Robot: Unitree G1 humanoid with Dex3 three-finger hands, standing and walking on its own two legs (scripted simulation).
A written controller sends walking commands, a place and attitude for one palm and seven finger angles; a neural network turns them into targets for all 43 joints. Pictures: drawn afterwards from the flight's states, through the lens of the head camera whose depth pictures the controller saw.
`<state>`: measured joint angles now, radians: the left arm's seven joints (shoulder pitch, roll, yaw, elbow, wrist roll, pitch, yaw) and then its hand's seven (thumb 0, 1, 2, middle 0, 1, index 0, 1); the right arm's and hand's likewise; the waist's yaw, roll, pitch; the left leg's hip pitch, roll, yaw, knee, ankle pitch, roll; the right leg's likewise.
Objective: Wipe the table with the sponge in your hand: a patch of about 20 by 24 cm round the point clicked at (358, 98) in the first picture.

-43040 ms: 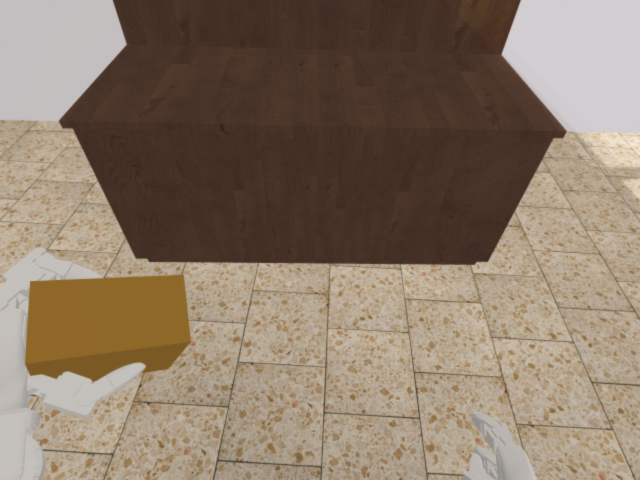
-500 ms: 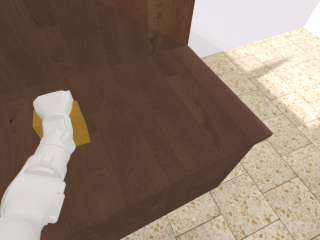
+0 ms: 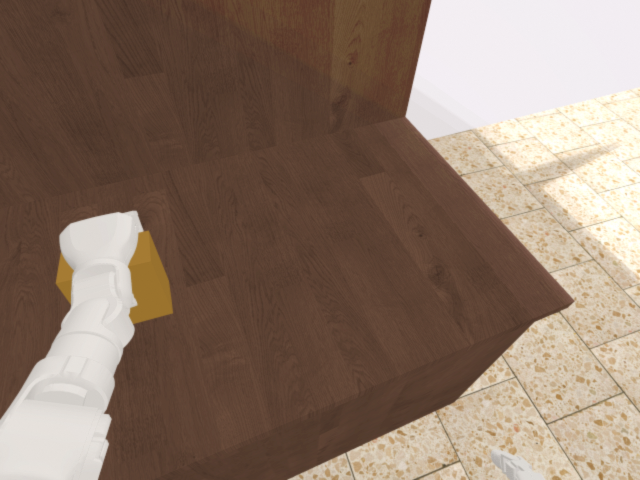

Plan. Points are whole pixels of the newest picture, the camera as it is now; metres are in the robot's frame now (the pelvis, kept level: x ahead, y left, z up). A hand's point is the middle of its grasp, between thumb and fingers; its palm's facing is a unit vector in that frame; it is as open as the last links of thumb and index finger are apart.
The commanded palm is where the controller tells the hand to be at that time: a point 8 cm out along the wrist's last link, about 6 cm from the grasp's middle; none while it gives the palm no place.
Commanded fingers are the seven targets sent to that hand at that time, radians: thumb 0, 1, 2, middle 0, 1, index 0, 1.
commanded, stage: wipe back along the first lane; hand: left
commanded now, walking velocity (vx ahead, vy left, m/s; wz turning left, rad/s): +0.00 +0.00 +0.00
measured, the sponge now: (125, 291) +0.37 +0.31 -0.03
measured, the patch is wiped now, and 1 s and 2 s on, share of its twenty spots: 1.00 1.00 1.00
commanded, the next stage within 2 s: lift the sponge slowly off the table in 1.70 s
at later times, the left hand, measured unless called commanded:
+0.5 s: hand (105, 286) +0.35 +0.31 +0.02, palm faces -0.06 -0.01 -1.00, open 10.4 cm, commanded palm +0.31 +0.29 +0.04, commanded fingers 0.00 0.10 1.30 -1.20 -1.60 -1.20 -1.60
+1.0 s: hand (113, 317) +0.31 +0.29 +0.02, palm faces -0.03 -0.04 -1.00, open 10.5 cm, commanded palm +0.26 +0.26 +0.04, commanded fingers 0.00 0.10 1.30 -1.20 -1.60 -1.20 -1.60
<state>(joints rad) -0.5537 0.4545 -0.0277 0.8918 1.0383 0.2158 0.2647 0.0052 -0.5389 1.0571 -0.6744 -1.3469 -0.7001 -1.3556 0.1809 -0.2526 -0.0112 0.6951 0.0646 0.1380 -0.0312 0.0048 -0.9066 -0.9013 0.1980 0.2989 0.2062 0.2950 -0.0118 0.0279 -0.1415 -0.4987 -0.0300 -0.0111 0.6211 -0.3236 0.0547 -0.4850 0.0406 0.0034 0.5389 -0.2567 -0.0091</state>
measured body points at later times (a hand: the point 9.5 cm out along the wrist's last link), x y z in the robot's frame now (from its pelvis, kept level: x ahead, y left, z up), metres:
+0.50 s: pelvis +0.00 +0.00 +0.00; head +0.03 +0.00 +0.45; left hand +0.35 +0.31 +0.07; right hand +0.13 -0.25 -0.12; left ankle -0.02 +0.08 -0.73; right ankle +0.00 -0.12 -0.73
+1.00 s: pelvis +0.00 -0.01 +0.00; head +0.01 -0.01 +0.45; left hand +0.30 +0.28 +0.07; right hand +0.20 -0.24 -0.09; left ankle -0.02 +0.08 -0.73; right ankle +0.00 -0.12 -0.73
